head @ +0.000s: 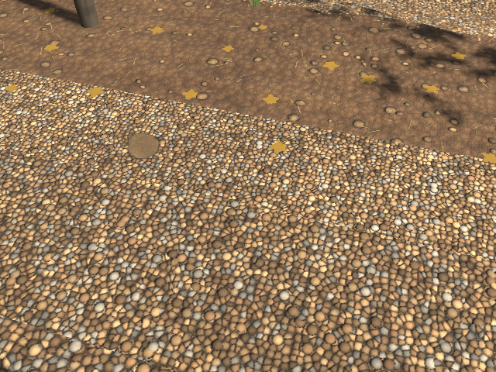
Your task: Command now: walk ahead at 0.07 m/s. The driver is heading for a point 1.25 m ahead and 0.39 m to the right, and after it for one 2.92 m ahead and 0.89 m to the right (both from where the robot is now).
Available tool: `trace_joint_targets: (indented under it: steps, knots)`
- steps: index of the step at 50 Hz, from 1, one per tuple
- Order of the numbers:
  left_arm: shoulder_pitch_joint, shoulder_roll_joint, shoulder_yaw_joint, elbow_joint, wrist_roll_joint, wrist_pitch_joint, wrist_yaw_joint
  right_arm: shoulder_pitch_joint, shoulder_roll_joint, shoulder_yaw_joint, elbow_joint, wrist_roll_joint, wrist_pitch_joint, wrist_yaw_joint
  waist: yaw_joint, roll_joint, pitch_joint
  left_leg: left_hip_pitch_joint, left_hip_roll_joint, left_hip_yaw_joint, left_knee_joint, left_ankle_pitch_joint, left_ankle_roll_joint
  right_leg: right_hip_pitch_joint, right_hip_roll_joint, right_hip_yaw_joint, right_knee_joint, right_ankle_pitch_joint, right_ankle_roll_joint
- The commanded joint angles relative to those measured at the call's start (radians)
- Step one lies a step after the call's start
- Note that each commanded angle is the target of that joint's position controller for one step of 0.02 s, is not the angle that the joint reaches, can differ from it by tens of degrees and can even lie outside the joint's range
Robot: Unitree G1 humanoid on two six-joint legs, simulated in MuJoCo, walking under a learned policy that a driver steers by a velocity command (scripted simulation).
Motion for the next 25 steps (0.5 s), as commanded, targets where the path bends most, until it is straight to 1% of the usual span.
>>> trace_joint_targets:
  steps: [1,2,3,4,5,6,7,8,9,10,11,12,13,14,15,16,17,18,19,20,21,22,23,24,25]
  knots:
    - [0.019,0.111,0.029,-0.038,-0.001,-0.008,0.012,0.033,-0.095,-0.021,-0.013,0.002,-0.007,-0.011,0.0,-0.04,-0.034,-0.036,0.006,0.031,-0.019,0.113,0.017,0.021,-0.098,0.112,-0.127,0.038,-0.013]
    - [0.03,0.138,0.038,-0.034,-0.009,-0.004,0.017,0.026,-0.099,-0.023,-0.01,0.008,-0.009,-0.014,0.009,-0.072,-0.011,-0.087,-0.02,0.069,0.034,-0.017,0.026,0.016,-0.115,0.154,-0.16,-0.164,-0.04]
    - [0.058,0.166,0.047,-0.026,-0.018,-0.001,0.023,0.008,-0.099,-0.022,-0.019,0.015,-0.016,-0.015,0.023,-0.123,0.023,-0.174,-0.033,0.109,0.114,-0.123,0.031,0.017,-0.177,0.255,-0.219,-0.355,-0.088]
    - [0.088,0.194,0.054,-0.017,-0.026,-0.002,0.027,-0.036,-0.106,-0.022,-0.041,0.021,-0.028,-0.015,0.038,-0.153,0.084,-0.274,-0.019,0.143,0.184,-0.167,0.037,0.001,-0.271,0.386,-0.293,-0.483,-0.146]
    - [0.114,0.21,0.058,-0.007,-0.028,-0.011,0.03,-0.094,-0.111,-0.021,-0.064,0.026,-0.046,-0.013,0.057,-0.153,0.148,-0.349,0.023,0.143,0.258,-0.179,0.042,-0.035,-0.344,0.487,-0.34,-0.505,-0.192]
    - [0.135,0.213,0.058,0.004,-0.02,-0.023,0.031,-0.123,-0.112,-0.022,-0.077,0.03,-0.062,-0.007,0.065,-0.149,0.171,-0.425,0.057,0.12,0.345,-0.209,0.05,-0.021,-0.382,0.538,-0.358,-0.454,-0.221]
    - [0.141,0.211,0.056,0.011,-0.017,-0.034,0.031,-0.117,-0.112,-0.023,-0.076,0.032,-0.077,0.002,0.059,-0.14,0.164,-0.489,0.086,0.107,0.39,-0.219,0.06,0.026,-0.399,0.543,-0.36,-0.388,-0.232]
    - [0.133,0.208,0.055,0.01,-0.022,-0.041,0.03,-0.106,-0.112,-0.022,-0.07,0.032,-0.088,0.012,0.051,-0.129,0.142,-0.51,0.106,0.104,0.376,-0.202,0.069,0.066,-0.391,0.51,-0.358,-0.327,-0.224]
    - [0.114,0.203,0.053,0.006,-0.026,-0.041,0.028,-0.098,-0.112,-0.02,-0.062,0.03,-0.096,0.022,0.045,-0.117,0.118,-0.482,0.113,0.117,0.314,-0.178,0.075,0.08,-0.361,0.438,-0.35,-0.256,-0.201]
    - [0.104,0.206,0.053,0.007,-0.03,-0.037,0.026,-0.095,-0.103,-0.016,-0.053,0.025,-0.103,0.033,0.044,-0.114,0.092,-0.417,0.104,0.144,0.245,-0.146,0.074,0.068,-0.323,0.361,-0.335,-0.181,-0.18]
    - [0.097,0.215,0.056,0.009,-0.032,-0.031,0.022,-0.085,-0.092,-0.011,-0.042,0.021,-0.107,0.043,0.038,-0.112,0.064,-0.319,0.08,0.179,0.184,-0.098,0.069,0.026,-0.286,0.288,-0.319,-0.114,-0.165]
    - [0.09,0.223,0.059,0.012,-0.037,-0.024,0.019,-0.056,-0.09,-0.011,-0.026,0.019,-0.109,0.051,0.024,-0.114,0.04,-0.209,0.052,0.213,0.125,-0.027,0.06,-0.031,-0.258,0.229,-0.294,-0.067,-0.154]
    - [0.086,0.227,0.059,0.018,-0.044,-0.017,0.017,-0.004,-0.086,-0.012,-0.003,0.017,-0.109,0.058,-0.006,-0.111,0.016,-0.079,0.022,0.248,0.068,0.071,0.053,-0.103,-0.239,0.185,-0.258,-0.059,-0.145]
    - [0.091,0.214,0.054,0.027,-0.043,-0.014,0.015,0.063,-0.089,-0.017,0.026,0.016,-0.103,0.06,-0.036,-0.104,0.0,0.045,-0.01,0.273,0.047,0.107,0.048,-0.183,-0.223,0.161,-0.212,-0.073,-0.133]
    - [0.094,0.184,0.04,0.031,-0.039,-0.014,0.013,0.149,-0.104,-0.028,0.053,0.015,-0.099,0.056,-0.078,-0.087,-0.012,0.167,-0.023,0.268,0.033,0.086,0.054,-0.271,-0.197,0.157,-0.139,-0.098,-0.112]
    - [0.064,0.132,0.019,0.02,-0.032,-0.02,0.008,0.257,-0.157,-0.048,0.067,0.017,-0.103,0.044,-0.144,0.004,-0.035,0.287,0.087,0.113,-0.043,0.005,0.098,-0.381,-0.136,0.104,0.09,-0.084,-0.058]
    - [0.053,0.047,-0.005,-0.024,-0.028,-0.037,0.012,0.346,-0.282,-0.07,0.064,-0.001,-0.112,0.038,-0.153,0.275,-0.101,0.363,0.36,-0.354,-0.232,-0.2,0.229,-0.548,-0.009,0.018,0.505,-0.228,0.002]
    - [0.064,0.122,0.015,-0.031,-0.066,-0.051,0.023,0.325,-0.251,-0.058,0.066,-0.023,-0.129,0.049,-0.14,0.199,-0.082,0.272,0.449,-0.583,-0.329,-0.404,0.323,-0.622,0.009,0.175,0.681,-0.277,-0.016]
    - [0.08,0.169,0.028,-0.026,-0.08,-0.055,0.027,0.233,-0.206,-0.041,0.049,-0.015,-0.138,0.052,-0.092,0.149,0.039,0.225,0.434,-0.478,-0.336,-0.426,0.3,-0.71,-0.04,0.212,0.734,-0.177,-0.036]
    - [0.091,0.186,0.031,-0.01,-0.065,-0.057,0.028,0.158,-0.16,-0.028,0.03,-0.004,-0.143,0.05,-0.07,0.132,0.068,0.188,0.376,-0.337,-0.337,-0.309,0.249,-0.695,-0.074,0.206,0.715,-0.064,-0.044]
    - [0.106,0.18,0.034,0.01,-0.051,-0.057,0.029,0.099,-0.145,-0.021,0.021,-0.004,-0.14,0.045,-0.041,0.103,0.065,0.158,0.33,-0.215,-0.335,-0.15,0.206,-0.651,-0.098,0.211,0.667,0.026,-0.038]
    - [0.116,0.18,0.039,0.024,-0.044,-0.053,0.023,0.079,-0.128,-0.015,0.02,-0.007,-0.137,0.04,-0.027,0.118,0.058,0.135,0.284,-0.087,-0.33,0.027,0.165,-0.594,-0.119,0.203,0.611,0.089,-0.029]
    - [0.131,0.174,0.04,0.039,-0.043,-0.047,0.015,0.081,-0.103,-0.009,0.024,-0.016,-0.135,0.037,-0.027,0.121,0.04,0.13,0.253,0.003,-0.32,0.179,0.148,-0.549,-0.117,0.181,0.588,0.128,-0.019]
    - [0.13,0.15,0.037,0.039,-0.04,-0.04,0.01,0.103,-0.098,-0.007,0.038,-0.02,-0.135,0.031,-0.029,0.113,0.02,0.135,0.246,0.056,-0.312,0.293,0.148,-0.536,-0.113,0.158,0.577,0.154,-0.005]
    - [0.118,0.137,0.035,0.032,-0.038,-0.032,0.007,0.12,-0.104,-0.008,0.048,-0.023,-0.135,0.027,-0.032,0.093,0.022,0.137,0.244,0.096,-0.311,0.377,0.154,-0.542,-0.109,0.149,0.556,0.179,0.006]
Keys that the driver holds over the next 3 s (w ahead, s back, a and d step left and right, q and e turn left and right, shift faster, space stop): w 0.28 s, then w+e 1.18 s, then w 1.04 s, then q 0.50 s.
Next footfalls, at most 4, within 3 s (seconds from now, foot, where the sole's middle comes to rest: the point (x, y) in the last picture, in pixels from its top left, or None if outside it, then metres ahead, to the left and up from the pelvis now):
0.32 left None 0.12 0.16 -0.77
0.80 right None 0.32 -0.05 -0.77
1.38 left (248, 318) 0.76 0.05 -0.96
1.88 right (345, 291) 0.86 -0.28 -0.96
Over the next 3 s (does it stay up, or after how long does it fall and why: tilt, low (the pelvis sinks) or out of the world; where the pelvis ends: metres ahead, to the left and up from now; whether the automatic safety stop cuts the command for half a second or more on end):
stays up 1.17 -0.48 -0.38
